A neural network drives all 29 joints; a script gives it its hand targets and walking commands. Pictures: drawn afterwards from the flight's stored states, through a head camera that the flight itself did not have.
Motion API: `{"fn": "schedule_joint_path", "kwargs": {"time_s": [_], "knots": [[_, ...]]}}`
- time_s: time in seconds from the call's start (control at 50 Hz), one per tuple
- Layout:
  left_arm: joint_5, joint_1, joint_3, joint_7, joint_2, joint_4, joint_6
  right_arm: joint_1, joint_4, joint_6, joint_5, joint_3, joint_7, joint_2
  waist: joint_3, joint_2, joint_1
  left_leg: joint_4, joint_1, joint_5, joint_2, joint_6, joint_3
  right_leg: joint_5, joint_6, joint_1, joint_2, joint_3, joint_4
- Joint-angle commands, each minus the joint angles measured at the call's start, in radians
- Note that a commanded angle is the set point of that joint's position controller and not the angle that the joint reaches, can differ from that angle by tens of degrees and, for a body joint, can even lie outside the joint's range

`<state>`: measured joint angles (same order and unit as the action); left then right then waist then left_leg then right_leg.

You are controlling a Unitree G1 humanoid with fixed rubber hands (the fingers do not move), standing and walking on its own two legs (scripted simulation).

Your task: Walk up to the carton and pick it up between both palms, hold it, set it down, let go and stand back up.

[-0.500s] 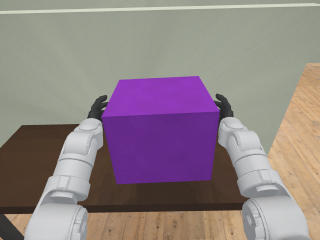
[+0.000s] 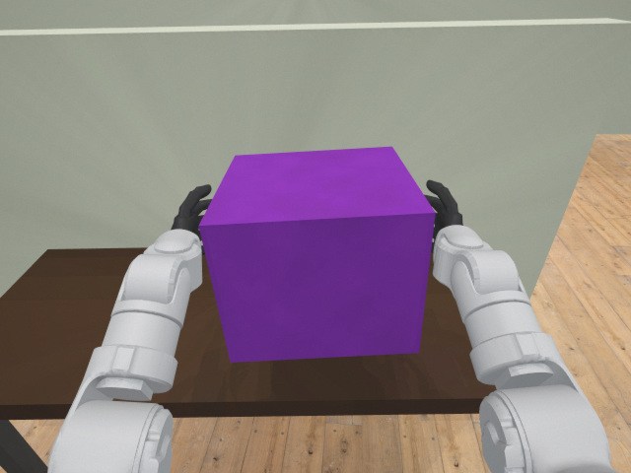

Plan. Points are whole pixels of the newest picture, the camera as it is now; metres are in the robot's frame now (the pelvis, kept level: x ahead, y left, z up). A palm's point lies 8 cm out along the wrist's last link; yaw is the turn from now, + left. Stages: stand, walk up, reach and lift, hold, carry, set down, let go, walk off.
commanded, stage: hold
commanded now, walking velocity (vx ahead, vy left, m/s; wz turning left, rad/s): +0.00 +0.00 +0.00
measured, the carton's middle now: (318, 244) +0.41 +0.00 +0.17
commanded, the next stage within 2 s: none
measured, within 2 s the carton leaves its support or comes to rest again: neither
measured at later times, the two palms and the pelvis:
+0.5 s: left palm (188, 234) +0.38 +0.17 +0.21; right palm (443, 231) +0.39 -0.16 +0.20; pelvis +0.01 +0.00 +0.00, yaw +0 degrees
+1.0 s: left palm (185, 234) +0.37 +0.17 +0.21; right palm (446, 229) +0.38 -0.16 +0.21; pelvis +0.00 +0.00 +0.00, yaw +0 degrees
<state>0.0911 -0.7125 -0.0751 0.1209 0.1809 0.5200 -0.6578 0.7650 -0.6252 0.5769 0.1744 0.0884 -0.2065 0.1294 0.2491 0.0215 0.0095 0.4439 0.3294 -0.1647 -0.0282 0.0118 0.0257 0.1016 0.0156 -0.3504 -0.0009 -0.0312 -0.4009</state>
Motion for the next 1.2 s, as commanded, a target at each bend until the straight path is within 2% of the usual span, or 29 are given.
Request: {"fn": "schedule_joint_path", "kwargs": {"time_s": [0.0, 0.1, 0.24, 0.48, 0.6, 0.96, 1.18], "knots": [[0.067, -1.043, 0.215, -0.143, -0.835, -0.355, 0.088, 1.101, 0.416, -0.104, 0.23, -0.369, 0.198, -0.768, 0.389, -0.045, -0.032, -0.142, -0.124, -0.005, 0.061, -0.019, -0.075, 0.033, -0.022, 0.298, -0.07, 0.0, 0.1], [0.055, -1.034, 0.202, -0.148, -0.834, -0.317, 0.087, 1.098, 0.386, -0.108, 0.216, -0.353, 0.203, -0.762, 0.369, -0.047, -0.028, -0.153, -0.113, -0.031, 0.057, -0.021, -0.074, 0.05, -0.024, 0.299, -0.069, 0.002, 0.102], [0.037, -0.99, 0.189, -0.16, -0.827, -0.303, 0.081, 1.069, 0.383, -0.108, 0.214, -0.353, 0.2, -0.751, 0.367, -0.057, -0.022, -0.151, -0.128, 0.003, 0.06, -0.02, -0.071, 0.011, -0.023, 0.325, -0.07, 0.002, 0.104], [0.055, -0.936, 0.244, -0.16, -0.835, -0.416, 0.076, 1.014, 0.497, -0.097, 0.267, -0.419, 0.175, -0.752, 0.455, -0.041, -0.018, -0.104, -0.212, 0.189, 0.07, -0.001, -0.076, -0.141, -0.016, 0.384, -0.084, 0.0, 0.093], [0.066, -0.937, 0.265, -0.157, -0.834, -0.453, 0.071, 1.009, 0.529, -0.084, 0.287, -0.433, 0.166, -0.751, 0.482, -0.032, -0.016, -0.089, -0.234, 0.231, 0.072, 0.007, -0.079, -0.17, -0.014, 0.387, -0.088, -0.001, 0.09], [0.031, -0.993, 0.189, -0.174, -0.81, -0.35, 0.073, 1.031, 0.384, -0.084, 0.229, -0.356, 0.187, -0.749, 0.364, -0.048, -0.016, -0.146, -0.149, 0.037, 0.067, -0.016, -0.069, -0.008, -0.023, 0.34, -0.069, 0.002, 0.108], [0.022, -0.987, 0.181, -0.181, -0.813, -0.329, 0.08, 1.033, 0.376, -0.099, 0.217, -0.351, 0.193, -0.75, 0.361, -0.055, -0.014, -0.152, -0.148, 0.032, 0.064, -0.019, -0.065, -0.009, -0.024, 0.346, -0.068, 0.003, 0.107]]}}
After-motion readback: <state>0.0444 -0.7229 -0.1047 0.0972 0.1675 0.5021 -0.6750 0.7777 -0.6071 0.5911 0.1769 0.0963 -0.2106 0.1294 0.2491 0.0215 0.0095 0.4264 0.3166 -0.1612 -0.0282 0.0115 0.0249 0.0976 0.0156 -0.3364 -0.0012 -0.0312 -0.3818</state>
